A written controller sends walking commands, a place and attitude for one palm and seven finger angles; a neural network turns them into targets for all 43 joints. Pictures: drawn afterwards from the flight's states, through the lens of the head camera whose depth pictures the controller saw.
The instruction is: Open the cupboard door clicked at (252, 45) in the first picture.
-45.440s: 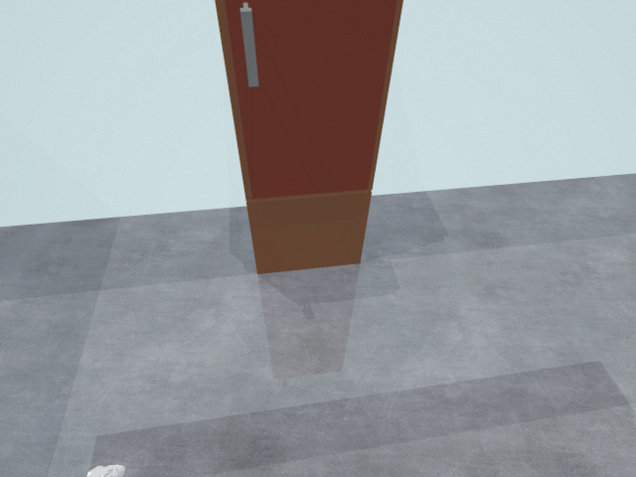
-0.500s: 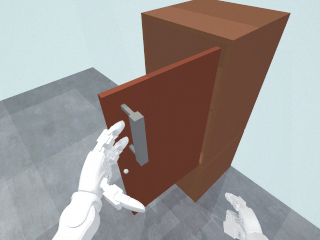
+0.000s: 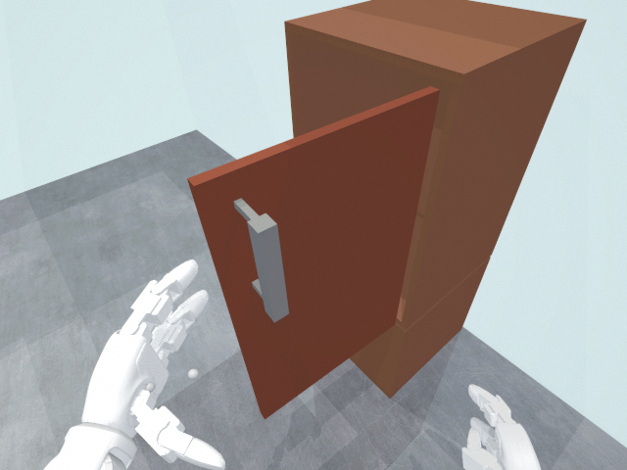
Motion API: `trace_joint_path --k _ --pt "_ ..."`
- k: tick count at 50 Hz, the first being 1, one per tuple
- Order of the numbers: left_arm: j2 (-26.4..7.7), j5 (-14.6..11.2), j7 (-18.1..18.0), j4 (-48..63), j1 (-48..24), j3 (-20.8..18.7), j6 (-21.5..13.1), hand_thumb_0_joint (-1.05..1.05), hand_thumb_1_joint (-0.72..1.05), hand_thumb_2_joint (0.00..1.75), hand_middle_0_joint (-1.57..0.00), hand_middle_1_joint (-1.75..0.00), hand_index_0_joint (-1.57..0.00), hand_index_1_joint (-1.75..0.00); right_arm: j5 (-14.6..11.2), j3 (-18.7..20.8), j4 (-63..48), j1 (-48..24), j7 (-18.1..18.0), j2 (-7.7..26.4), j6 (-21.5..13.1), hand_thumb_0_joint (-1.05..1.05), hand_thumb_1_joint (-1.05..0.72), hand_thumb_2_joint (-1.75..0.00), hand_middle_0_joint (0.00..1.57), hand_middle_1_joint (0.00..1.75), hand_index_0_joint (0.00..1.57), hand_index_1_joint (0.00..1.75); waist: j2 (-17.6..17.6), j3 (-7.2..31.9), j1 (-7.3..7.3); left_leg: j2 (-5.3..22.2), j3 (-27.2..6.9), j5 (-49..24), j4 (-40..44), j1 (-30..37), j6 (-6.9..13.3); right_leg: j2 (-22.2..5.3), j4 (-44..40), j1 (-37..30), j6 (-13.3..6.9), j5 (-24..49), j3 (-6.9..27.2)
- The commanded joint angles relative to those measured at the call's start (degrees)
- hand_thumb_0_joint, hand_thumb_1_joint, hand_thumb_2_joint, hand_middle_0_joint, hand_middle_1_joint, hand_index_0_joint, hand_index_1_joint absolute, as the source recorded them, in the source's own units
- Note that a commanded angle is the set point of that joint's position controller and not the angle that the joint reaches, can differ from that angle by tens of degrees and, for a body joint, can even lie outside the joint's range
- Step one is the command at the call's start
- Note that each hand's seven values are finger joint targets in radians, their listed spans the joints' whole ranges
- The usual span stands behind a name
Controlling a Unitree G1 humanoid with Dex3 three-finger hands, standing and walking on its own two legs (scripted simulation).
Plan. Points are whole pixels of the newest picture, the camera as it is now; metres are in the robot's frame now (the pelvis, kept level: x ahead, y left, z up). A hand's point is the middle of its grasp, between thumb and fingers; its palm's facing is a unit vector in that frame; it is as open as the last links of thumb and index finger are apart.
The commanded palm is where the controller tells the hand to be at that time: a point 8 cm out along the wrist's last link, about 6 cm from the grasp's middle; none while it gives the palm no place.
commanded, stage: draw the hand back to the body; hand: left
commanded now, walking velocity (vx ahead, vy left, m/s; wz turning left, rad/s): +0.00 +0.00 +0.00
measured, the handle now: (260, 262) +0.32 +0.10 +0.14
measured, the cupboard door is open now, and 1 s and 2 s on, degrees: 86 86 86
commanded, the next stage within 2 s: step back with the hand held close in 1.52 s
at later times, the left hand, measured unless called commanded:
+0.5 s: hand (142, 356) +0.19 +0.19 +0.15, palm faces +0.03 -0.99 -0.15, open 16.0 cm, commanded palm +0.15 +0.25 +0.16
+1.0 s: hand (82, 319) +0.22 +0.26 +0.16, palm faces +0.32 -0.87 -0.38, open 10.8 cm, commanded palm +0.17 +0.31 +0.18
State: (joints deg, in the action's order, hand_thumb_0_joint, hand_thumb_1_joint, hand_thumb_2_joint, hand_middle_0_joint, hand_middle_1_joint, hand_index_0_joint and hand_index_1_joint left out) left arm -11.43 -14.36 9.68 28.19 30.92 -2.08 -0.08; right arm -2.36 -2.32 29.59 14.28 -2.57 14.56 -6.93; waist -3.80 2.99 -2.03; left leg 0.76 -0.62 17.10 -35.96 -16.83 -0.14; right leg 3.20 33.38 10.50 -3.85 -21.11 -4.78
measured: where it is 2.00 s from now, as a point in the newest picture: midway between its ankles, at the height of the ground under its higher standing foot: outside the picture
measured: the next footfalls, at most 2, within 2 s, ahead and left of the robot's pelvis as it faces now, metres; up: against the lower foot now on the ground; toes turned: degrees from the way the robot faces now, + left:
none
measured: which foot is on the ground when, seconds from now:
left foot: down 0.00-1.00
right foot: down 0.00-1.00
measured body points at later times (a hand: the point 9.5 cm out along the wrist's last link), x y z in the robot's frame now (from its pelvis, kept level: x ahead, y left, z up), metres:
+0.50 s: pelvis -0.01 +0.02 +0.00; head -0.04 +0.00 +0.45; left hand +0.18 +0.24 +0.16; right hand +0.19 -0.19 -0.05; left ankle +0.02 +0.12 -0.73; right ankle -0.03 -0.07 -0.73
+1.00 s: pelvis +0.02 +0.04 +0.02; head +0.00 +0.02 +0.46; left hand +0.19 +0.31 +0.18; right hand +0.19 -0.19 -0.07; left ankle +0.02 +0.12 -0.73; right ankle -0.03 -0.07 -0.73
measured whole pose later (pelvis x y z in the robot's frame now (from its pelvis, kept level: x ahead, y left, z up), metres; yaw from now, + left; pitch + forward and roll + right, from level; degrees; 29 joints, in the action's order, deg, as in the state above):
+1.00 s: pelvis +0.02 +0.04 +0.02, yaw -3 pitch -3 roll -1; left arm -19.3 -3.8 -6.4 25.7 29.5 -14.3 -5.2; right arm -0.3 -2.1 34.6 11.5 -3.3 12.6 -3.8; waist -2.8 -1.1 -3.2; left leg -0.9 3.1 13.7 -25.2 -8.2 2.4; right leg 1.5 22.1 2.7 -1.1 -16.1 -0.9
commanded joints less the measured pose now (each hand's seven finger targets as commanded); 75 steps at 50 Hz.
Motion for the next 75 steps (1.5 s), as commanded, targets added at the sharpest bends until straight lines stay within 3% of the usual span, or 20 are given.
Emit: trace_joint_path --k 1,3,5,8,11,17,18,22,23,24,25,27,33,41,43,51,57,61,68,75 --pt "-6.0 -0.7 -0.9 12.1 -9.1 -4.9 -4.3 0.00 -0.50 0.30 -0.15 -0.30 -0.15 -0.30 -0.2 1.9 -10.0 -9.3 -0.6 4.1 -4.9 0.00 -0.90 -0.90 0.20 0.30 0.20 0.30 4.3 0.5 0.16 -1.7 -0.2 -7.2 1.8 5.3 2.6 -4.3 -10.5 8.3 4.0 9.5 6.7" --pt "-7.8 -0.8 -1.2 11.5 -8.7 -6.6 -3.8 0.00 -0.50 0.30 -0.15 -0.30 -0.15 -0.30 -0.2 1.8 -9.5 -9.3 -0.7 4.2 -5.1 0.00 -0.90 -0.90 0.20 0.30 0.20 0.30 4.1 0.8 -0.40 -1.4 -0.4 -7.2 2.3 5.2 2.5 -4.4 -10.7 7.5 3.6 8.9 6.6" --pt "-6.2 -1.1 -0.9 11.9 -9.0 -5.3 -3.1 0.00 -0.50 0.30 -0.15 -0.30 -0.15 -0.30 -0.4 1.5 -9.8 -10.0 -0.7 4.0 -5.5 0.00 -0.90 -0.90 0.20 0.30 0.20 0.30 2.8 0.8 -0.47 -1.5 -0.2 -7.1 3.0 5.9 2.5 -4.0 -10.4 7.6 3.6 8.9 5.8" --pt "-7.7 -1.4 -0.8 11.4 -9.5 -6.7 -1.9 0.00 -0.50 0.30 -0.15 -0.30 -0.15 -0.30 -0.5 1.5 -9.3 -9.9 -0.9 4.4 -5.8 0.00 -0.90 -0.90 0.20 0.30 0.20 0.30 4.0 0.8 -0.63 -1.1 -0.6 -7.1 4.1 6.4 2.6 -3.3 -10.1 7.3 3.4 9.2 4.3" --pt "-6.6 -1.5 -0.4 12.5 -9.4 -5.9 -0.6 0.00 -0.50 0.30 -0.15 -0.30 -0.15 -0.30 -0.6 1.2 -9.6 -10.0 -0.9 4.3 -6.0 0.00 -0.90 -0.90 0.20 0.30 0.20 0.30 1.7 1.4 -0.80 -1.1 -0.7 -7.2 5.5 7.0 2.5 -2.7 -9.0 7.0 3.2 9.9 2.9" --pt "-7.8 -1.7 -0.3 13.7 -11.0 -7.8 1.2 0.00 -0.50 0.30 -0.15 -0.30 -0.15 -0.30 -0.7 1.1 -9.4 -9.8 -1.1 4.5 -5.8 0.00 -0.90 -0.90 0.20 0.30 0.20 0.30 2.3 2.3 -0.64 -0.9 -1.1 -7.6 6.6 7.9 2.4 -2.2 -8.6 6.5 3.1 10.2 1.7" --pt "-9.7 -1.8 -0.5 13.3 -11.0 -9.7 1.3 0.00 -0.47 0.32 -0.15 -0.30 -0.15 -0.30 -0.7 1.2 -9.0 -9.9 -1.2 4.7 -5.9 0.00 -0.90 -0.90 0.20 0.30 0.20 0.30 3.2 2.0 -0.83 -0.7 -1.1 -7.7 6.4 7.6 2.4 -2.1 -8.8 6.1 3.0 10.2 1.8" --pt "-9.7 -2.9 0.6 12.7 -11.8 -10.9 2.0 0.00 -0.32 0.37 -0.16 -0.30 -0.16 -0.30 -0.9 1.1 -8.8 -9.9 -1.4 4.9 -5.8 0.00 -0.90 -0.90 0.20 0.30 0.20 0.30 2.6 1.9 -0.57 -0.9 -1.3 -7.4 7.1 8.0 2.3 -2.0 -9.2 6.2 3.1 9.9 1.5" --pt "-15.5 5.1 -6.6 17.0 -13.5 -11.6 -2.2 0.00 -0.29 0.39 -0.16 -0.30 -0.16 -0.30 0.4 0.8 -9.1 -11.6 -2.1 3.5 -5.6 0.00 -0.90 -0.90 0.20 0.30 0.20 0.30 3.0 -3.1 -1.94 -0.8 -1.2 -4.6 8.0 6.5 1.9 -2.8 -13.6 7.4 2.6 6.4 4.8" --pt "-11.1 5.9 -9.5 13.5 -10.2 -9.7 -3.3 0.00 -0.26 0.40 -0.16 -0.30 -0.16 -0.30 1.2 0.8 -8.2 -11.3 -2.4 3.2 -5.3 0.00 -0.90 -0.90 0.20 0.30 0.20 0.30 3.5 -5.0 -0.97 -0.8 -1.0 -3.7 8.4 6.9 1.7 -3.2 -15.1 8.0 2.3 4.6 5.2" --pt "-9.9 7.0 -11.2 11.3 -6.9 -8.9 -4.0 0.00 -0.22 0.42 -0.16 -0.30 -0.16 -0.30 1.5 0.8 -7.5 -10.3 -2.3 3.3 -4.6 0.00 -0.90 -0.90 0.20 0.30 0.20 0.30 3.8 -5.2 -0.96 -0.5 -1.0 -4.2 9.1 7.7 1.8 -3.2 -15.2 7.2 2.3 4.9 5.0" --pt "-11.0 8.4 -13.2 12.6 -7.0 -9.6 -5.6 0.00 -0.15 0.45 -0.16 -0.30 -0.16 -0.30 1.8 1.3 -7.2 -10.2 -2.0 3.5 -3.6 0.00 -0.90 -0.90 0.20 0.30 0.20 0.30 1.3 -2.1 -0.96 -0.3 -0.3 -5.8 10.1 9.8 1.8 -3.5 -15.1 4.6 2.3 6.9 5.2" --pt "-13.2 10.5 -16.2 13.3 -6.4 -11.7 -8.5 0.00 0.06 0.54 -0.17 -0.30 -0.17 -0.30 2.3 2.0 -5.7 -10.2 -1.7 4.1 -2.7 0.00 -0.90 -0.90 0.20 0.30 0.20 0.30 -0.4 1.0 -1.04 0.5 -0.5 -10.4 12.6 13.2 1.8 -3.1 -14.9 -0.2 2.1 11.3 4.8" --pt "-14.2 10.7 -17.1 11.5 -5.1 -14.8 -9.1 0.00 0.34 0.66 -0.18 -0.30 -0.18 -0.30 2.2 2.6 -4.7 -10.1 -1.4 4.4 -1.3 0.00 -0.90 -0.90 0.20 0.30 0.20 0.30 0.5 0.9 -1.23 1.3 -1.0 -16.4 13.9 14.5 1.3 -2.8 -14.2 -2.0 2.2 15.5 4.2" --pt "-16.1 10.6 -17.3 10.0 -4.0 -17.3 -9.0 0.00 0.41 0.69 -0.18 -0.30 -0.18 -0.30 2.2 2.9 -4.4 -10.4 -1.4 4.5 -1.0 0.00 -0.90 -0.90 0.20 0.30 0.20 0.30 2.4 0.6 -1.71 1.3 -0.6 -17.5 13.5 13.9 1.3 -2.7 -14.4 -2.7 2.2 17.0 4.4" --pt "-17.5 10.1 -17.5 8.7 -6.3 -20.9 -8.8 0.00 0.69 0.81 -0.19 -0.30 -0.19 -0.30 1.8 3.2 -4.1 -9.9 -1.2 4.6 0.4 0.00 -0.90 -0.90 0.20 0.30 0.20 0.30 -0.5 0.9 -1.59 1.5 -0.6 -20.1 13.8 14.5 0.9 -2.8 -14.3 -3.2 2.3 18.3 4.4" --pt "-19.5 9.5 -17.7 5.8 -7.6 -24.3 -8.4 0.00 0.90 0.90 -0.20 -0.30 -0.20 -0.30 1.7 3.6 -3.5 -9.9 -1.3 4.6 0.8 0.00 -0.90 -0.90 0.20 0.30 0.20 0.30 0.6 0.7 -1.66 1.3 0.3 -20.2 13.5 14.6 1.2 -2.9 -15.1 -3.4 2.5 20.2 4.7" --pt "-17.6 9.7 -17.4 6.8 -8.3 -21.7 -8.3 0.00 0.90 0.90 -0.20 -0.30 -0.20 -0.30 1.7 3.7 -3.6 -10.0 -1.0 5.0 0.8 0.00 -0.90 -0.90 0.20 0.30 0.20 0.30 -0.7 0.9 -1.32 1.2 0.2 -21.5 13.5 15.4 1.3 -3.0 -15.1 -3.4 2.6 20.8 4.6" --pt "-20.2 9.6 -17.7 7.1 -7.8 -24.1 -8.5 0.00 0.90 0.90 -0.20 -0.30 -0.20 -0.30 1.8 3.8 -3.5 -10.1 -1.3 4.9 0.7 0.00 -0.90 -0.90 0.20 0.30 0.20 0.30 0.8 1.9 -1.77 0.7 0.6 -20.2 13.3 14.7 1.5 -3.1 -15.6 -4.7 2.5 21.6 4.9" --pt "-18.7 9.4 -17.3 5.9 -8.0 -23.0 -8.5 0.00 0.90 0.90 -0.20 -0.30 -0.20 -0.30 1.7 3.8 -3.3 -10.4 -1.4 4.5 0.9 0.00 -0.90 -0.90 0.20 0.30 0.20 0.30 -0.1 0.1 -1.38 0.6 1.1 -18.5 13.5 14.9 1.7 -3.2 -16.5 -3.3 2.7 20.5 5.1"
